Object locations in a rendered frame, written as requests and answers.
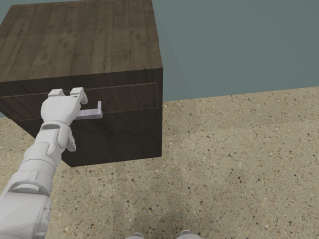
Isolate robot right shin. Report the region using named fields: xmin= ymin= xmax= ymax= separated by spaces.
xmin=178 ymin=230 xmax=191 ymax=238

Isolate robot shin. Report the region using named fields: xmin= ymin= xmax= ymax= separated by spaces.
xmin=133 ymin=232 xmax=144 ymax=238
xmin=178 ymin=230 xmax=191 ymax=238

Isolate robot left shin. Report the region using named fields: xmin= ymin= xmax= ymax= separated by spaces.
xmin=133 ymin=232 xmax=144 ymax=238

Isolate left robot hand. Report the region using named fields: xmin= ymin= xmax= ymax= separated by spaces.
xmin=40 ymin=87 xmax=88 ymax=152

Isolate drawer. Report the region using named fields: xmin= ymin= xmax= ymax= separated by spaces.
xmin=0 ymin=82 xmax=158 ymax=120

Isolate handle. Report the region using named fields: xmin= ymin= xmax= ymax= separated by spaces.
xmin=74 ymin=101 xmax=103 ymax=120

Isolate left robot forearm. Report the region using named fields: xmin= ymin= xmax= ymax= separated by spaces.
xmin=0 ymin=121 xmax=70 ymax=202

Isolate left robot upper arm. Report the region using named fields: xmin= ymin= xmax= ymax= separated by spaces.
xmin=0 ymin=192 xmax=53 ymax=239

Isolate cabinet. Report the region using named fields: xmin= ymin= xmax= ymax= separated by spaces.
xmin=0 ymin=0 xmax=163 ymax=168

